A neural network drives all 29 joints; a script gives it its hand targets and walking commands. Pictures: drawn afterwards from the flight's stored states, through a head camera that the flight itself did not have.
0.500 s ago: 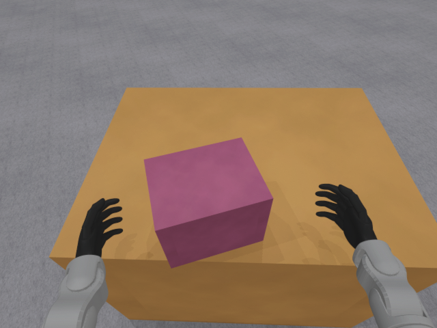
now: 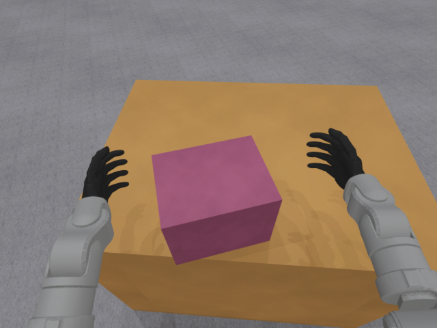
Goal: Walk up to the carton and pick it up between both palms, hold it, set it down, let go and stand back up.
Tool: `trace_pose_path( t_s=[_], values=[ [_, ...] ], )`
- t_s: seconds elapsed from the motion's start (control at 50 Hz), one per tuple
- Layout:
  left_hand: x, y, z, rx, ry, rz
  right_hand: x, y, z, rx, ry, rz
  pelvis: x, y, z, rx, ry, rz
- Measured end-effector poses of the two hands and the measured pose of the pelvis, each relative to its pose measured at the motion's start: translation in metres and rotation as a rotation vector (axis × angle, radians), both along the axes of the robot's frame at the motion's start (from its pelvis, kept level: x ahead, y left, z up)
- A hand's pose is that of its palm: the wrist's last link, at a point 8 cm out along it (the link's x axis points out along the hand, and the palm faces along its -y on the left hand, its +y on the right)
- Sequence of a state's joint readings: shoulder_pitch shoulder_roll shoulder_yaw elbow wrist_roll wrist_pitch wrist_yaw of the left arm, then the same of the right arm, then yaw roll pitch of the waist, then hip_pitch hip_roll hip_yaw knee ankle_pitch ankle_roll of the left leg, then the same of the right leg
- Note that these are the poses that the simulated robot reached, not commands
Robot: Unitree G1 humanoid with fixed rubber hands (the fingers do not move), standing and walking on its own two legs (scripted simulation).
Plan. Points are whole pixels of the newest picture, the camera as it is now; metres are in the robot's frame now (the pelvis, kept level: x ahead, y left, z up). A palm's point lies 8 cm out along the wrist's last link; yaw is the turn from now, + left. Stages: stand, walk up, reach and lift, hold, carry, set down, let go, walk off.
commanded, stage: reach and lift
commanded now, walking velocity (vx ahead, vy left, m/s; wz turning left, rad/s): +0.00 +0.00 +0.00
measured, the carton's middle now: (213, 200) +0.38 +0.07 -0.03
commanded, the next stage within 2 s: none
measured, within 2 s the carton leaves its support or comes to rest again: neither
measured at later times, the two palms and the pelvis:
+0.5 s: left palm (87, 173) +0.31 +0.27 +0.12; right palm (333, 136) +0.44 -0.14 +0.13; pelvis +0.00 +0.00 +0.00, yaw +0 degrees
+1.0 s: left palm (103, 210) +0.30 +0.28 +0.01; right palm (307, 172) +0.43 -0.12 +0.03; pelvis +0.00 +0.01 +0.00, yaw -1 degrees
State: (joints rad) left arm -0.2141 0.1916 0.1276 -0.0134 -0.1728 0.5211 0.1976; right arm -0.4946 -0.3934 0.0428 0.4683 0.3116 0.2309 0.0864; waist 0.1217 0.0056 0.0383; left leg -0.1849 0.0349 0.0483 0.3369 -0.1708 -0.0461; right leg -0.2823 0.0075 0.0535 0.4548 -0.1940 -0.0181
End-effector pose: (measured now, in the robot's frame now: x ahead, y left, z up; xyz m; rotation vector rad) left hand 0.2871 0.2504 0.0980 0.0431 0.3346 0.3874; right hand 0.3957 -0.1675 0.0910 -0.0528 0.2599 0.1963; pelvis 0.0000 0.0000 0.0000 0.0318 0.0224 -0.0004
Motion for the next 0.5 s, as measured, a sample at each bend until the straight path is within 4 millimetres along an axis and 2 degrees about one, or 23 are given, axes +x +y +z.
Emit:
trace_pose_path(
  t_s=[0.1, 0.22, 0.32, 0.42, 0.5],
  values=[
    [0.005, 0.011, -0.005, -0.019, 0.025, 0.024, 0.012, 0.002, 0.003, -0.008, -0.003, -0.003, 0.006, 0.002, 0.001, -0.004, 0.014, 0.000],
    [0.007, 0.016, -0.005, -0.026, 0.026, 0.031, 0.022, 0.008, 0.018, -0.006, -0.038, 0.008, 0.008, 0.004, 0.001, -0.008, 0.020, 0.000],
    [0.010, 0.016, 0.008, -0.024, -0.013, 0.027, 0.031, 0.017, 0.033, 0.004, -0.060, 0.022, 0.004, 0.004, 0.001, -0.008, 0.015, 0.000],
    [0.017, 0.017, 0.027, -0.020, -0.050, 0.033, 0.042, 0.025, 0.039, 0.010, -0.026, 0.035, -0.001, 0.003, 0.001, -0.008, 0.008, -0.001],
    [0.025, 0.020, 0.024, -0.034, -0.018, 0.042, 0.047, 0.029, 0.039, 0.018, 0.000, 0.035, -0.002, 0.003, 0.001, -0.008, 0.007, -0.001]
  ],
)
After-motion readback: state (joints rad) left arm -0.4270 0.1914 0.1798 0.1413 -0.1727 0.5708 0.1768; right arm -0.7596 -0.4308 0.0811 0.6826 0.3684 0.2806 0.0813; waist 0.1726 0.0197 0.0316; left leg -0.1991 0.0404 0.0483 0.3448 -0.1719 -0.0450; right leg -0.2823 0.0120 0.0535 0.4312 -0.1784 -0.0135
